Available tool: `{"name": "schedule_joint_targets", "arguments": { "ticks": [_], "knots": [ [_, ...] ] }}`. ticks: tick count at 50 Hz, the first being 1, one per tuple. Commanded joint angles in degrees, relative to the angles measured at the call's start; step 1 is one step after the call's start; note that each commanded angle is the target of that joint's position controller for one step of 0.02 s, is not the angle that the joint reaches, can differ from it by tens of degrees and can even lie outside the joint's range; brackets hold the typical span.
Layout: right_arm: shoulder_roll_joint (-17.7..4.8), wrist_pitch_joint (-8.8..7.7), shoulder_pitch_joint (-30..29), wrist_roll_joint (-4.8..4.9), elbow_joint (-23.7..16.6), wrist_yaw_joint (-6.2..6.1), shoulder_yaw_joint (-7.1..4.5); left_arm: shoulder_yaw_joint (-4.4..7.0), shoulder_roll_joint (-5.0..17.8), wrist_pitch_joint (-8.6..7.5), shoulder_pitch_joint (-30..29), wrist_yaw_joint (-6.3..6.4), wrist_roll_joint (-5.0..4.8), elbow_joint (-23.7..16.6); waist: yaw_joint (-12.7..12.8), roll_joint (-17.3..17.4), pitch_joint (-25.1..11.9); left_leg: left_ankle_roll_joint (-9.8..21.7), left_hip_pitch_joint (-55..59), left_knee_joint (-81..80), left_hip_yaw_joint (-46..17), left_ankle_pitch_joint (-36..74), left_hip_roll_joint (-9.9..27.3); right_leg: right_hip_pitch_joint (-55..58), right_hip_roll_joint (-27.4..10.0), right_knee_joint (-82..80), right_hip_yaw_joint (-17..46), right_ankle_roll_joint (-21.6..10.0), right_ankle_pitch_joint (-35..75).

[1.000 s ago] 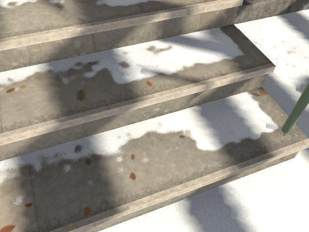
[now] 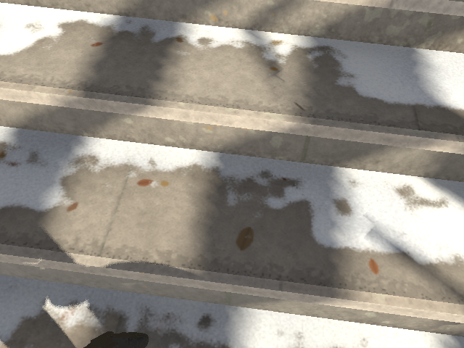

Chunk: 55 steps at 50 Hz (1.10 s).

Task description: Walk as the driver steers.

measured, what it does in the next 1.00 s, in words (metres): climbs, turning right: right foot 0.17 m higher, then left foot 0.17 m higher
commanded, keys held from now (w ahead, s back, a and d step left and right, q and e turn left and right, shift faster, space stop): w+q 0.10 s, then w+e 0.90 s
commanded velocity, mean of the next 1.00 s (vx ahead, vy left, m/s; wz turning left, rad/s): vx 0.50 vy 0.00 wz -0.20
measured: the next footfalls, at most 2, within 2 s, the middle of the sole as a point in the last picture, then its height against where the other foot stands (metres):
right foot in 0.22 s outside the picture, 0.17 m higher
left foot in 0.76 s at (188, 223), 0.17 m higher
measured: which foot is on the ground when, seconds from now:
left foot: down 0.00-0.24, up 0.26-0.74, down 0.76-1.00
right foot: up 0.00-0.20, down 0.22-0.78, up 0.80-1.00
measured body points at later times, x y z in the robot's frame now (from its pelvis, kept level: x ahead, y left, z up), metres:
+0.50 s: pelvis +0.28 -0.03 +0.15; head +0.29 -0.03 +0.60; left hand +0.19 +0.20 +0.01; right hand +0.47 -0.23 +0.06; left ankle +0.37 +0.15 -0.31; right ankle +0.25 -0.09 -0.57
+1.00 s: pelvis +0.61 +0.02 +0.31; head +0.61 +0.01 +0.76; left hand +0.82 +0.22 +0.19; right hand +0.55 -0.22 +0.16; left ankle +0.64 +0.11 -0.40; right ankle +0.58 -0.12 -0.19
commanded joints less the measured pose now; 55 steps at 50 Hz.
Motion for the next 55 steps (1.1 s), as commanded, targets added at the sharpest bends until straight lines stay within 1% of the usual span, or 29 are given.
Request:
{"name": "schedule_joint_targets", "arguments": {
  "ticks": [1,4,6,8,10,11,12,13,14,15,16,18,20,21,25,30,33,34,36,38,39,40,41,42,44,46,49,51,55],
  "knots": [
    [-6.98,-1.94,3.52,-0.28,-0.18,0.22,-0.38,-2.36,-2.37,-0.13,-9.84,0.8,0.05,-10.83,0.53,4.88,5.5,7.09,3.78,-14.37,-21.04,-1.7,16.18,-24.09,0.83,11.06,-0.39,-2.29,-5.08],
    [-6.12,-1.44,6.16,0.52,1.64,-1.22,0.35,-4.1,-3.49,0.32,-18.71,0.46,0.62,-17.41,-1.19,4.58,6.64,7.14,0.31,-20.37,-19.97,1.67,12.5,-21.51,0.81,-4.3,-4.25,-0.9,-4.59],
    [-7.28,-0.28,5.05,1.77,0.75,-3.73,-0.01,-4.45,-1.98,0.81,-19.61,-0.06,0.27,-19.52,-0.93,4.94,3.99,9.03,-0.66,-30.82,-16.58,24.0,13.76,-2.47,0.85,-27.79,-6.72,-0.84,-3.98],
    [-8.41,-0.83,2.09,2.72,-2.54,-3.5,-0.3,-3.59,-0.93,0.83,-7.28,0.34,-1.33,-14.16,3.91,7.32,-8.16,6.57,2.63,-22.69,-4.75,77.93,12.11,25.7,6.13,-43.15,-10.51,-2.84,1.21],
    [-15.96,-2.58,0.67,2.84,-3.03,-2.49,-3.37,-0.2,4.95,1.54,13.03,0.67,-2.14,-6.63,12.19,14.73,-21.53,5.56,16.51,-3.81,-3.65,109.8,18.42,39.27,9.3,-48.52,-6.12,-4.89,-2.44],
    [-16.78,-3.58,-1.88,3.53,-4.02,-1.46,-4.62,1.17,7.67,1.2,16.99,0.56,-1.44,-4.29,14.72,12.39,-23.06,4.93,17.92,9.1,-1.58,109.5,17.95,43.89,10.6,-58.69,-3.29,-6.31,-4.91],
    [-12.07,-4.54,-0.73,3.82,-6.34,0.01,-4.39,3.19,13.21,0.83,20.85,0.62,0.45,-0.63,12.97,-1.32,-22.22,2.68,6.13,27.87,-3.26,86.27,11.87,49.78,2.22,-72.46,19.11,-11.73,-13.37],
    [-5.71,-4.56,-0.9,0.59,-8.54,3.32,-3.68,4.64,16.31,2.68,19.17,1.84,-0.82,1.86,10.35,-20.6,-18.76,-0.39,-15.69,55.04,-3.99,12.62,-4.5,52.6,-8.21,-99.21,57.37,-21.26,-15.88],
    [-2.21,-4.51,0.48,-3.73,-10.39,3.97,-2.68,4.34,11.82,2.27,10.43,1.89,-2.02,1.34,4.47,-10.97,-12.93,-0.24,-26.63,76.53,-11.1,8.36,-2.01,46.39,-9.37,-102.82,65.54,-22.08,-22.36],
    [-3.32,-1.29,-5.35,0.57,-8.62,6.23,-1.68,0.9,7.97,0.58,18.93,-2.36,0.73,3.22,11.12,1.81,11.74,3.59,-47.16,93.62,-28.01,21.22,-6.64,34.86,-6.13,-98.37,59.18,-19.93,-25.12],
    [-3.84,-1.01,-3.65,0.07,-9.87,5.8,-1.21,1.47,5.73,-0.77,16.33,-4.61,1.67,8.2,5.17,4.85,7.87,6.26,-51.43,91.39,-26.62,23.15,-5.76,38.37,-6.13,-96.76,50.05,-19.44,-9.36],
    [1.17,-0.32,-2.68,-2.97,-12.66,4.4,2.08,0.36,-0.98,-2.74,9.0,-4.95,2.32,14.7,-3.11,8.01,2.68,8.01,-55.28,87.01,-23.34,21.84,-1.12,35.17,-3.15,-95.68,33.11,-15.47,-2.18],
    [-1.23,1.1,-2.14,-2.48,-13.41,2.89,2.98,-0.93,-2.69,-3.81,10.03,-5.24,3.06,17.95,-5.44,5.48,-0.43,6.42,-59.4,82.48,-15.89,23.38,2.96,35.71,0.32,-95.77,21.14,-11.45,5.46],
    [-1.81,0.87,-4.69,-1.01,-15.23,2.99,3.32,-0.16,0.13,-4.63,8.12,-5.6,2.61,16.99,-6.22,4.79,-1.07,4.96,-53.23,77.82,-9.27,21.7,5.64,27.95,2.01,-97.88,15.24,-10.46,7.1],
    [0.85,0.02,-16.02,-0.8,-17.67,3.43,5.26,-0.74,2.87,-6.35,29.35,-3.7,3.41,22.37,2.62,-4.46,-1.64,-0.01,-63.6,91.42,-1.47,11.61,7.44,37.35,2.72,-98.37,18.54,-12.08,10.94],
    [0.68,-0.4,-34.87,-1.7,-23.23,1.74,6.8,-2.22,2.43,-5.61,40.61,-5.39,5.48,26.64,7.37,-0.66,3.26,1.86,-83.31,77.76,0.4,6.38,10.71,57.06,-3.32,-99.09,28.6,-14.1,8.69],
    [3.55,2.27,-46.98,-2.68,-27.99,2.94,7.75,-2.25,3.47,-5.27,33.16,-7.61,1.88,22.8,6.53,-3.67,5.12,0.12,-54.11,60.05,5.28,1.71,12.09,32.88,-7.17,-115.09,26.94,-16.04,14.37],
    [3.68,2.12,-42.9,-2.76,-26.77,3.71,7.37,-2.25,4.31,-6.04,27.28,-7.7,-0.01,18.81,3.1,-5.79,4.55,-0.56,-40.25,58.02,9.54,-0.14,9.62,28.53,-7.5,-116.15,22.48,-15.13,26.45],
    [-1.33,2.03,-41.87,-1.4,-26.3,4.39,5.72,-0.3,11.18,-7.86,28.95,-7.71,-1.27,18.08,0.34,-7.87,-0.82,-1.89,-28.11,46.57,12.76,-2.43,3.17,38.26,-8.02,-109.53,19.22,-14.33,78.79],
    [-6.69,1.02,-23.35,0.17,-21.75,3.71,3.13,3.14,16.93,-7.91,28.19,-8.15,-0.59,18.88,-5.99,-9.39,-11.31,0.36,-7.6,30.69,5.56,5.0,1.55,47.58,-6.57,-91.25,15.74,-8.33,103.79],
    [-5.49,0.26,-9.7,0.69,-17.39,3.13,3.27,0.87,5.74,-8.5,36.73,-7.71,2.85,19.21,-5.74,9.32,-32.56,13.57,25.33,23.88,-21.28,16.55,15.11,27.69,-0.65,-69.89,17.02,-5.85,76.29],
    [-8.07,1.02,6.69,-1.35,-12.36,2.14,2.35,0.83,2.91,-7.05,34.17,-7.97,2.68,19.36,-11.57,20.92,-36.7,21.13,31.96,5.01,-51.02,0.1,27.46,15.3,10.47,-47.82,19.81,-4.71,17.44],
    [-11.2,-0.04,8.49,-2.71,-10.32,0.97,1.35,3.26,7.75,-5.68,21.84,-8.39,-0.7,18.58,-14.28,17.05,-18.19,14.64,13.63,-2.36,-55.63,-22.82,25.76,4.07,9.24,-21.11,21.71,-4.68,21.46],
    [-12.45,-1.52,0.47,-1.16,-8.44,0.53,0.75,3.23,5.39,-5.91,19.29,-7.64,-1.88,18.63,-9.09,12.4,-7.31,10.99,0.62,-1.67,-46.6,-29.5,25.11,0.29,5.92,-14.97,17.59,-4.81,25.04],
    [0.38,-1.28,-6.64,-1.01,-4.32,1.28,3.02,2.13,2.17,-5.81,15.56,-4.82,-0.08,17.0,-3.34,-1.17,-7.56,10.38,-6.35,0.14,-28.77,-9.61,26.36,1.02,3.91,-10.42,14.49,-9.31,24.09],
    [9.55,-1.18,-13.0,-0.78,-2.05,0.8,5.07,0.73,-1.79,-3.86,12.39,-4.65,-0.03,15.16,2.29,0.54,-6.13,8.07,-9.92,-4.36,-20.45,2.31,24.51,-0.96,1.82,-7.81,15.55,-13.15,21.28],
    [7.18,-2.86,-15.52,-2.47,-0.5,0.78,3.28,-0.43,-2.38,-2.7,9.15,-6.32,-1.67,13.24,5.84,0.87,-3.26,4.09,-13.27,-10.29,0.61,8.75,19.75,-2.34,0.09,-12.38,11.03,-14.41,19.3],
    [5.26,-3.48,-16.09,-3.83,-0.24,1.14,3.31,0.03,1.02,-2.63,5.71,-7.37,-1.62,12.49,6.22,2.92,-1.87,4.06,-14.91,-14.62,6.8,9.51,17.04,-2.54,0.15,-13.14,7.51,-13.55,20.14],
    [3.49,-2.47,3.47,-7.32,8.03,1.75,4.07,-1.55,0.94,-2.23,-3.37,-6.2,-2.55,10.02,-0.8,2.83,-0.03,6.63,11.15,-14.81,4.63,12.35,22.08,-31.47,2.66,3.1,10.97,-15.83,12.32]
  ]
}}
Over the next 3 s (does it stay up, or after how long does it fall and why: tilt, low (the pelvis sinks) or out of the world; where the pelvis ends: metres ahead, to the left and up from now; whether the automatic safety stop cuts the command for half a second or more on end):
stays up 1.74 -0.70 0.84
